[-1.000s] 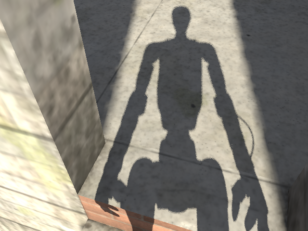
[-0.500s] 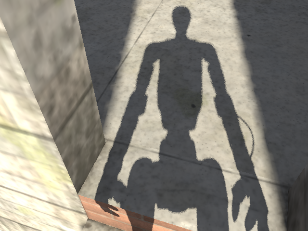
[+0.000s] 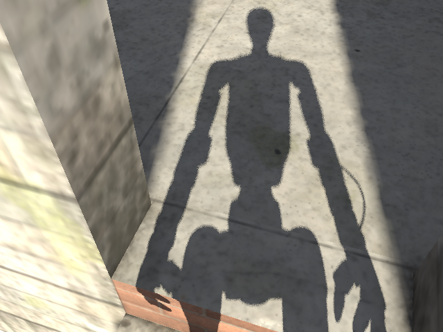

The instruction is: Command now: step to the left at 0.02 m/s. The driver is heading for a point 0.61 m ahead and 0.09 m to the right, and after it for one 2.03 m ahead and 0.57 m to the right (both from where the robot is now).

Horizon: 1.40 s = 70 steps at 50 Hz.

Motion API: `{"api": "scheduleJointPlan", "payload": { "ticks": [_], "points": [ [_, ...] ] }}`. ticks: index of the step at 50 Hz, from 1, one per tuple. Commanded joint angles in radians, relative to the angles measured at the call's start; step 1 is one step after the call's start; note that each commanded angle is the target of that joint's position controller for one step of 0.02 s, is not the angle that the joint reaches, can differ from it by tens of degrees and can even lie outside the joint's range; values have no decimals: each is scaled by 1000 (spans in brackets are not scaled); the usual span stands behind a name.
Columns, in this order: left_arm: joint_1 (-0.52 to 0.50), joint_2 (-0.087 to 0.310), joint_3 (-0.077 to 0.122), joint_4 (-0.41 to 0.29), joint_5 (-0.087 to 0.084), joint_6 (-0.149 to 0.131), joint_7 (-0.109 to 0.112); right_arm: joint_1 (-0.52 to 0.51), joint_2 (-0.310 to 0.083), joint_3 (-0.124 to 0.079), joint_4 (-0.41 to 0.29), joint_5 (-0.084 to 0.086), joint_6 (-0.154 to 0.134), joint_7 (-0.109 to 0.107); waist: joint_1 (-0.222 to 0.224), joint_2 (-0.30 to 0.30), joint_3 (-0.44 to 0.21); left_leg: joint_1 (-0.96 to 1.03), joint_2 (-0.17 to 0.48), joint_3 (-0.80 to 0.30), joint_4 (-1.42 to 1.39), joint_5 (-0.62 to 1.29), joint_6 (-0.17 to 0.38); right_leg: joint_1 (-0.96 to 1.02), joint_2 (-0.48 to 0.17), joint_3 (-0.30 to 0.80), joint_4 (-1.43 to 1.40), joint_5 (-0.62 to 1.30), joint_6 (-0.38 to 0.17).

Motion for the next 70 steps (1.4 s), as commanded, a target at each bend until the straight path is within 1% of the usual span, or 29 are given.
{"api": "scheduleJointPlan", "payload": {
  "ticks": [1, 2, 5, 7, 10, 12, 15, 17, 19, 20, 23, 29, 31, 32, 33, 35, 36, 37, 39, 41, 43, 46, 49, 50, 53, 66, 67, 69, 70],
  "points": [
    [35, 97, 18, -18, -2, -2, 1, 65, -101, -18, -20, 1, -9, -9, -1, -27, 16, -6, 81, -57, -45, 197, 92, -18, -101, 80, -54, 174, -1],
    [39, 92, 14, -23, -1, -5, 1, 39, -118, -25, -35, -1, -6, -5, 7, 14, 5, -7, 73, -49, -33, 188, 94, -10, -104, 80, -59, 144, -8],
    [24, 102, 18, -17, 0, -4, 2, 60, -92, -17, -24, 0, -7, -6, -7, -39, 23, -10, 82, -60, -48, 183, 92, -28, -101, 79, -57, 148, -3],
    [39, 91, 14, -21, -1, -5, 1, 41, -117, -25, -33, 0, -6, -5, 6, 13, 9, -8, 73, -48, -34, 180, 94, -14, -104, 80, -60, 135, -9],
    [31, 97, 14, -14, -5, -4, 4, 62, -87, -15, -23, -5, -8, -3, -9, -32, 13, 2, 82, -56, -46, 183, 85, -27, -99, 78, -53, 137, -8],
    [39, 91, 13, -20, -1, -5, 2, 40, -117, -25, -31, 1, -6, -4, 6, 11, 16, -11, 73, -48, -34, 174, 93, -20, -105, 81, -62, 125, -10],
    [27, 101, 17, -13, 0, -4, 2, 62, -92, -17, -20, 1, -7, -6, -7, -41, 30, -15, 82, -58, -49, 172, 93, -32, -101, 81, -59, 137, -4],
    [58, 88, 14, -19, 3, -5, -2, 57, -110, -24, -24, -3, -5, -12, -1, -5, 11, 2, 68, -47, -30, 124, 92, -23, -107, 92, -80, 103, -6],
    [17, 96, 15, -18, -6, -5, 2, 63, -87, -15, -17, -6, -8, -8, -14, -27, 36, -13, 83, -56, -51, 163, 85, -38, -99, 79, -57, 115, -9],
    [32, 91, 14, -25, -3, -6, 3, 39, -113, -24, -29, 0, -7, -4, 6, 18, 25, -16, 74, -51, -37, 173, 93, -27, -102, 78, -64, 109, -12],
    [41, 97, 14, -13, -6, -6, 4, 66, -87, -16, -18, -3, -10, -3, -8, -29, 14, 1, 83, -56, -45, 193, 86, -24, -99, 77, -53, 144, -8],
    [48, 89, 13, -19, 0, -4, 2, 43, -116, -25, -26, 2, -7, -5, 7, 10, 16, -12, 74, -46, -35, 175, 94, -17, -105, 81, -63, 131, -9],
    [34, 99, 17, -12, 0, -3, 2, 66, -91, -17, -14, 1, -7, -7, -7, -40, 29, -14, 82, -56, -49, 174, 93, -30, -101, 81, -60, 143, -3],
    [46, 88, 13, -18, -1, -5, 2, 45, -111, -24, -28, 0, -6, -4, 6, 4, 15, -9, 75, -48, -36, 168, 94, -19, -104, 81, -65, 124, -9],
    [69, 91, 15, -9, -4, -2, 1, 79, -83, -15, -11, -6, -9, -12, -14, -40, 4, 11, 75, -50, -39, 110, 86, -20, -105, 91, -70, 111, -6],
    [19, 93, 15, -19, -4, -3, 3, 60, -87, -15, -12, -3, -11, -8, -15, -29, 52, -26, 82, -54, -51, 157, 85, -43, -100, 81, -59, 116, -10],
    [35, 88, 14, -26, -1, -6, 3, 40, -113, -24, -24, 0, -9, -4, 5, 17, 35, -21, 76, -50, -38, 175, 93, -31, -103, 79, -66, 116, -12],
    [39, 101, 18, -15, 1, -5, 3, 63, -96, -18, -9, 4, -10, -8, -5, -24, 35, -17, 82, -55, -46, 196, 92, -31, -101, 80, -60, 157, -3],
    [55, 90, 15, -18, -2, -6, 2, 46, -115, -25, -22, 2, -8, -5, 7, 17, 7, -6, 74, -46, -33, 188, 94, -9, -104, 80, -62, 147, -7],
    [45, 96, 15, -12, -6, -4, 3, 67, -87, -16, -13, -4, -9, -4, -9, -28, 10, 3, 83, -52, -45, 193, 86, -20, -99, 78, -54, 154, -7],
    [51, 87, 13, -17, 0, -4, 2, 43, -115, -25, -23, 2, -8, -3, 7, 12, 16, -10, 74, -45, -34, 184, 92, -16, -104, 80, -63, 136, -10],
    [48, 94, 14, -9, -4, -3, 3, 66, -89, -16, -10, -2, -9, -4, -8, -27, 19, -1, 82, -49, -45, 187, 86, -25, -100, 79, -55, 147, -7],
    [50, 87, 12, -16, -1, -5, 2, 46, -113, -25, -23, 1, -6, -3, 5, 5, 23, -12, 75, -45, -36, 170, 93, -23, -104, 80, -66, 123, -10],
    [43, 98, 17, -9, 1, -3, 2, 66, -94, -18, -8, 4, -8, -8, -7, -37, 35, -17, 82, -51, -48, 174, 92, -31, -102, 81, -61, 149, -3],
    [41, 87, 14, -22, -2, -4, 4, 42, -110, -24, -22, 1, -9, -4, 4, 8, 37, -26, 75, -47, -39, 157, 92, -28, -104, 82, -68, 110, -12],
    [76, 84, 14, -16, 4, -4, -1, 63, -108, -24, -11, 0, -6, -11, 0, -7, 11, 4, 71, -42, -30, 132, 93, -18, -106, 91, -81, 119, -3],
    [53, 89, 15, -8, -7, -1, 4, 68, -88, -16, -5, -2, -11, -8, -11, -25, 24, -10, 83, -48, -47, 156, 86, -19, -103, 84, -59, 136, -7],
    [57, 85, 14, -17, 0, -3, 3, 45, -114, -25, -15, 3, -9, -4, 7, 17, 25, -15, 75, -42, -34, 180, 93, -21, -103, 80, -67, 128, -10],
    [49, 98, 18, -10, 2, -2, 3, 68, -93, -18, -1, 5, -10, -8, -6, -29, 35, -17, 84, -49, -47, 187, 92, -29, -101, 80, -62, 157, -2]
  ]
}}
